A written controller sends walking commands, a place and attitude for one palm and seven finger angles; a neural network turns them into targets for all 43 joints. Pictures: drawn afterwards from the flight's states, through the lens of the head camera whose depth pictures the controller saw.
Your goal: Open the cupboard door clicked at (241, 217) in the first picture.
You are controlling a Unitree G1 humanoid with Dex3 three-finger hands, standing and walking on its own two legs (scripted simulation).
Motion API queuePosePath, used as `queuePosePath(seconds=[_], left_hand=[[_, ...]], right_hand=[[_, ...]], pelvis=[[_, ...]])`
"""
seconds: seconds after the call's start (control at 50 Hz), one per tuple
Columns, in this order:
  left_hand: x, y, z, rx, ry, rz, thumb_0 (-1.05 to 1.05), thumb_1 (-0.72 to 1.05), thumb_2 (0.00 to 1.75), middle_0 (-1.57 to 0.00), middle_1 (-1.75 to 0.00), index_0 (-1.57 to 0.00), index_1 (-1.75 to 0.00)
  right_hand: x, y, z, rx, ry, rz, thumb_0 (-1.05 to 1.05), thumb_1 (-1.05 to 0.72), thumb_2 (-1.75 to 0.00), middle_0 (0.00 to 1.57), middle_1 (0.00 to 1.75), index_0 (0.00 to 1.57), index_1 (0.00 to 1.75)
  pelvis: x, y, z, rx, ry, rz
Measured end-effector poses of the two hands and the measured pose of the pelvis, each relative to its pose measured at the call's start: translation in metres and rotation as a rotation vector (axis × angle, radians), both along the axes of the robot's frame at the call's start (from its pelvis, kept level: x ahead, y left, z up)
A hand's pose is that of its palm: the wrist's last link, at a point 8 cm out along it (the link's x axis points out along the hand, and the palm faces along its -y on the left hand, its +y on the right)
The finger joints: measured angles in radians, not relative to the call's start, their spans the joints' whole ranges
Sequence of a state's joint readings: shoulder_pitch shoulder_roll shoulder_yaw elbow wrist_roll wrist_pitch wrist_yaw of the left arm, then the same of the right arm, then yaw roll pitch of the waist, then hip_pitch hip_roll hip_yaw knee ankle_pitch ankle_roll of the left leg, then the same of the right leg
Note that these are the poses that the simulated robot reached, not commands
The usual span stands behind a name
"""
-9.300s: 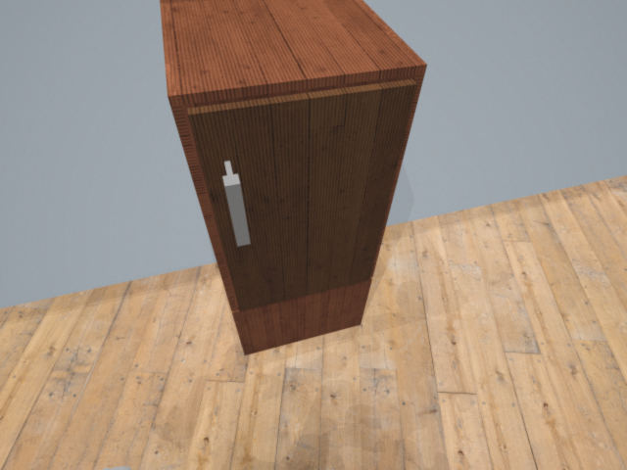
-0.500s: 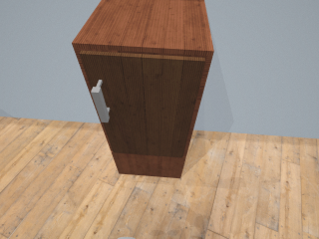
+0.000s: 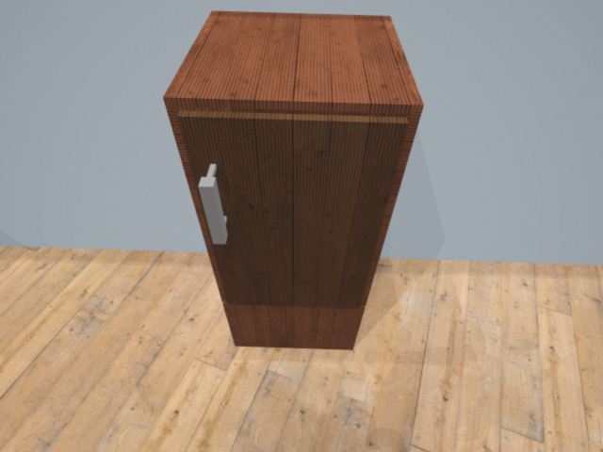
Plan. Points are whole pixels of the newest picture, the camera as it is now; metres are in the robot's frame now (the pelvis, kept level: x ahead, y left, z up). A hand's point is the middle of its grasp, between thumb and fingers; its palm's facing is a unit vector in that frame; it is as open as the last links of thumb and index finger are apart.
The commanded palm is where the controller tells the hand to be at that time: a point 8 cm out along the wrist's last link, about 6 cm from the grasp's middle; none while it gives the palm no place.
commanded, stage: come to a stop and stand still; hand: left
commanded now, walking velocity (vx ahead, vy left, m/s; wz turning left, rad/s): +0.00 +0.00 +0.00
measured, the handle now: (216, 204) +0.53 +0.20 -0.01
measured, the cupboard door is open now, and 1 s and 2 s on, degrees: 0 0 0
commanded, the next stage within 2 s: look again from close up in 0.04 s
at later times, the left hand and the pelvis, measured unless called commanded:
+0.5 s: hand out of the picture +0.01 +0.13 -0.17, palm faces +0.00 -0.98 -0.20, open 7.4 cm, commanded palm none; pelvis +0.00 -0.04 +0.01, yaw +0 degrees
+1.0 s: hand (221, 394) +0.20 +0.12 -0.01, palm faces +0.18 -0.98 -0.02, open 7.8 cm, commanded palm +0.12 +0.17 -0.06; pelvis -0.02 -0.07 -0.04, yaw +3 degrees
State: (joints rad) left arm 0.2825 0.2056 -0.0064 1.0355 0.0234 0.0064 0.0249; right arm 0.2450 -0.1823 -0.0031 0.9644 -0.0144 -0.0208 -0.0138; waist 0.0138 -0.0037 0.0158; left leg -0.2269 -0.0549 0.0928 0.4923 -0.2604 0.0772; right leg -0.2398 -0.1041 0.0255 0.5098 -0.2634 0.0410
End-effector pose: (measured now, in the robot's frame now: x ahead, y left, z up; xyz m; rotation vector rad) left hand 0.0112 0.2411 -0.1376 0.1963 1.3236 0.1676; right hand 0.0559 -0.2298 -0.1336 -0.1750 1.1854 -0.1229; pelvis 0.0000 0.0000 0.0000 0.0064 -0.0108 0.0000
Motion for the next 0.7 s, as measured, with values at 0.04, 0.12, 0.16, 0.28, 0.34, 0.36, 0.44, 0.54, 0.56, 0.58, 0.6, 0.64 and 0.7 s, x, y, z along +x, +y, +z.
queuePosePath(seconds=[0.04, 0.12, 0.16, 0.28, 0.34, 0.36, 0.44, 0.54, 0.56, 0.58, 0.6, 0.64, 0.7], left_hand=[[0.005, -0.002, 0.000, -0.003, -0.008, -0.006, 0.01, 0.90, 0.90, -0.20, -0.30, -0.19, -0.30], [0.014, -0.010, 0.001, -0.013, -0.018, -0.018, 0.01, 0.90, 0.90, -0.20, -0.30, -0.19, -0.30], [0.016, -0.016, 0.001, -0.018, -0.020, -0.023, 0.01, 0.90, 0.90, -0.20, -0.30, -0.19, -0.30], [0.016, -0.033, 0.001, -0.030, -0.010, -0.026, 0.01, 0.91, 0.90, -0.20, -0.30, -0.20, -0.30], [0.011, -0.040, 0.001, -0.030, 0.003, -0.023, 0.01, 0.91, 0.90, -0.20, -0.30, -0.20, -0.30], [0.009, -0.042, 0.001, -0.030, 0.007, -0.021, 0.01, 0.91, 0.90, -0.20, -0.30, -0.20, -0.30], [-0.001, -0.052, 0.001, -0.034, 0.029, -0.012, 0.01, 0.91, 0.90, -0.20, -0.30, -0.20, -0.30], [-0.012, -0.067, 0.001, -0.044, 0.053, 0.004, 0.01, 0.91, 0.90, -0.20, -0.30, -0.20, -0.30], [-0.014, -0.069, 0.001, -0.046, 0.057, 0.007, 0.01, 0.91, 0.90, -0.20, -0.30, -0.20, -0.30], [-0.016, -0.072, 0.001, -0.048, 0.060, 0.010, 0.01, 0.91, 0.90, -0.20, -0.30, -0.20, -0.30], [-0.018, -0.075, 0.000, -0.051, 0.063, 0.013, 0.01, 0.91, 0.90, -0.20, -0.30, -0.20, -0.30], [-0.022, -0.080, 0.000, -0.056, 0.069, 0.019, 0.01, 0.91, 0.90, -0.20, -0.30, -0.20, -0.30], [-0.025, -0.087, -0.001, -0.064, 0.074, 0.026, 0.01, 0.91, 0.90, -0.20, -0.30, -0.20, -0.30]], right_hand=[[-0.009, -0.003, -0.001, -0.004, 0.023, -0.010, 0.00, -0.93, -0.89, 0.20, 0.30, 0.21, 0.30], [-0.027, -0.009, -0.002, -0.006, 0.072, -0.030, 0.01, -0.92, -0.89, 0.20, 0.29, 0.21, 0.30], [-0.035, -0.011, -0.003, -0.005, 0.095, -0.040, 0.01, -0.92, -0.89, 0.20, 0.29, 0.20, 0.30], [-0.054, -0.019, -0.006, 0.008, 0.148, -0.061, 0.01, -0.91, -0.89, 0.20, 0.29, 0.20, 0.30], [-0.059, -0.023, -0.007, 0.018, 0.164, -0.067, 0.01, -0.91, -0.89, 0.20, 0.29, 0.20, 0.30], [-0.060, -0.024, -0.007, 0.021, 0.168, -0.068, 0.01, -0.91, -0.89, 0.20, 0.29, 0.20, 0.30], [-0.061, -0.028, -0.009, 0.032, 0.177, -0.069, 0.01, -0.91, -0.89, 0.20, 0.29, 0.20, 0.30], [-0.059, -0.034, -0.010, 0.041, 0.179, -0.064, 0.01, -0.91, -0.89, 0.20, 0.29, 0.20, 0.30], [-0.058, -0.035, -0.010, 0.043, 0.178, -0.063, 0.01, -0.91, -0.89, 0.20, 0.29, 0.20, 0.30], [-0.057, -0.037, -0.010, 0.044, 0.177, -0.062, 0.01, -0.91, -0.89, 0.20, 0.29, 0.20, 0.30], [-0.057, -0.038, -0.010, 0.043, 0.177, -0.061, 0.01, -0.91, -0.89, 0.20, 0.29, 0.20, 0.30], [-0.056, -0.041, -0.010, 0.041, 0.178, -0.060, 0.01, -0.92, -0.89, 0.20, 0.29, 0.20, 0.30], [-0.055, -0.046, -0.010, 0.039, 0.178, -0.057, 0.01, -0.92, -0.89, 0.20, 0.29, 0.20, 0.30]], pelvis=[[0.000, -0.001, 0.001, 0.002, -0.002, -0.001], [0.000, -0.005, 0.002, 0.004, -0.006, -0.003], [0.000, -0.008, 0.002, 0.005, -0.007, -0.003], [-0.001, -0.019, 0.004, 0.006, -0.009, -0.003], [-0.001, -0.026, 0.004, 0.006, -0.010, -0.003], [-0.001, -0.028, 0.004, 0.006, -0.010, -0.003], [-0.001, -0.036, 0.005, 0.006, -0.011, -0.003], [-0.001, -0.045, 0.005, 0.006, -0.010, -0.001], [-0.001, -0.047, 0.005, 0.006, -0.010, 0.000], [-0.001, -0.049, 0.005, 0.006, -0.010, 0.000], [-0.001, -0.051, 0.006, 0.006, -0.010, 0.000], [-0.001, -0.054, 0.006, 0.005, -0.011, 0.002], [-0.001, -0.058, 0.006, 0.005, -0.012, 0.004]])
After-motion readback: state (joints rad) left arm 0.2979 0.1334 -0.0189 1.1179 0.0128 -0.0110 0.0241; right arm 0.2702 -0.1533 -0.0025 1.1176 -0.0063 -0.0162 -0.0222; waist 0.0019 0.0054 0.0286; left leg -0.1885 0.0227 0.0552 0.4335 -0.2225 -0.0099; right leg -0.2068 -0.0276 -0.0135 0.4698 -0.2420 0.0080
